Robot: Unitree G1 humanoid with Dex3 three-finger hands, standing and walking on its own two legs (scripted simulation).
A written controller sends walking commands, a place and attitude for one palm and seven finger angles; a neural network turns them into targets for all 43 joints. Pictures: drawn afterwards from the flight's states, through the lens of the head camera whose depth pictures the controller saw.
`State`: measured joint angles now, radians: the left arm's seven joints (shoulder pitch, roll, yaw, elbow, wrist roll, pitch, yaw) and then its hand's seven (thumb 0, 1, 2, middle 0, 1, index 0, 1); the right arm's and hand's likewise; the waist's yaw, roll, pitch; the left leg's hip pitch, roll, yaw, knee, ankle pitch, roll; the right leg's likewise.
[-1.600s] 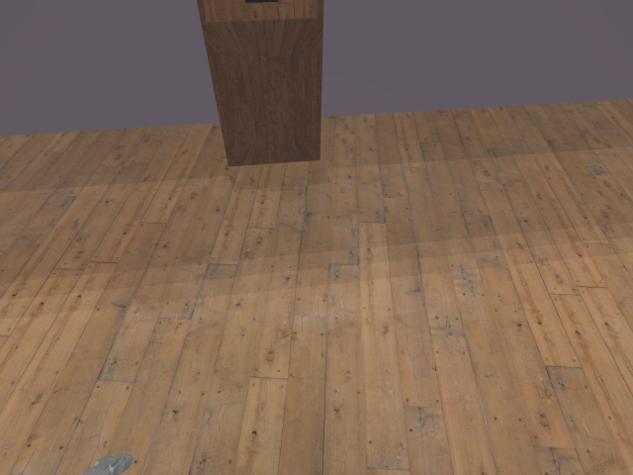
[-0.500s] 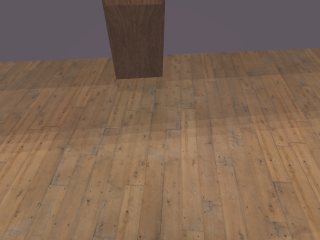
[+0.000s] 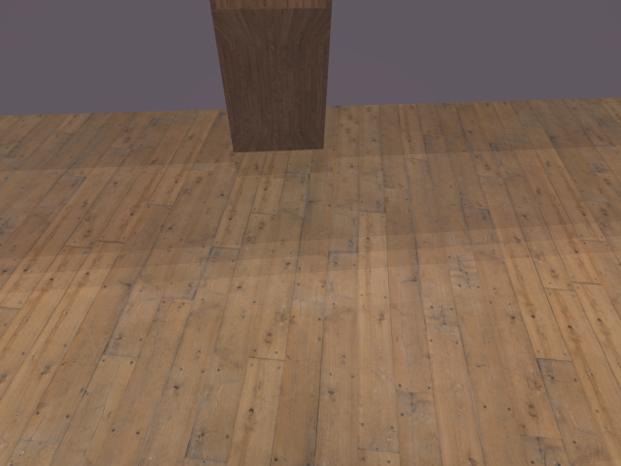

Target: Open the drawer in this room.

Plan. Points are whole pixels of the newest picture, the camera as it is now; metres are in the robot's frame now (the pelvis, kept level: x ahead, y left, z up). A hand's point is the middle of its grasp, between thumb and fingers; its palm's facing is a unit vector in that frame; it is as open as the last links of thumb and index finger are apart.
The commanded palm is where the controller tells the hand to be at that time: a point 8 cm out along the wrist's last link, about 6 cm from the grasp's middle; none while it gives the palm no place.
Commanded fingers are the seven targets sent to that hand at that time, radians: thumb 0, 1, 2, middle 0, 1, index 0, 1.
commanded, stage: stand and wait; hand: left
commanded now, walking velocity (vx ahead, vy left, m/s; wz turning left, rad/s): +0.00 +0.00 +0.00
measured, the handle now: out of the picture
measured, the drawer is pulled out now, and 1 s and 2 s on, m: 0.00 0.00 0.00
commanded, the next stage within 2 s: turn or walk to find it in 0.12 s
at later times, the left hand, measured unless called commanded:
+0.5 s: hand out of the picture +0.06 +0.22 -0.18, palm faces +0.07 -0.97 -0.25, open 7.3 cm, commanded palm none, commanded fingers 0.00 0.90 0.90 -0.20 -0.30 -0.20 -0.30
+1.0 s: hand out of the picture -0.01 +0.18 -0.17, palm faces +0.24 -0.94 -0.25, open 7.3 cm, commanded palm none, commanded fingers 0.00 0.90 0.90 -0.20 -0.30 -0.20 -0.30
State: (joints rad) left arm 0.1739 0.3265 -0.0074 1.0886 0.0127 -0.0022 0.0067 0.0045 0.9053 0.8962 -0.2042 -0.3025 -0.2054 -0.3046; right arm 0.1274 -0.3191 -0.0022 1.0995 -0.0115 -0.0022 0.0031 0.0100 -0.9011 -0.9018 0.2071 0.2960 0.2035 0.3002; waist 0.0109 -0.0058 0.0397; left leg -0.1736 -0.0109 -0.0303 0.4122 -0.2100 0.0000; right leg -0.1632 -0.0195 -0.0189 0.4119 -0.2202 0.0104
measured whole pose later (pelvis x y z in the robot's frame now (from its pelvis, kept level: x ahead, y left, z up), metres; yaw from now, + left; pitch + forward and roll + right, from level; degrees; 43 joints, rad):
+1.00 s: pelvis -0.01 -0.01 -0.01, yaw +13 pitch -1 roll +1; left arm 0.25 0.17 0.02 1.02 0.02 0.01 0.04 0.00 0.91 0.90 -0.20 -0.30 -0.20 -0.30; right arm 0.26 -0.19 -0.05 1.07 -0.02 0.06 0.00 0.01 -0.91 -0.90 0.21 0.30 0.20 0.30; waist -0.01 0.02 0.02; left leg -0.37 -0.03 0.00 0.80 -0.40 -0.01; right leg -0.18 -0.04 -0.10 0.51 -0.31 -0.02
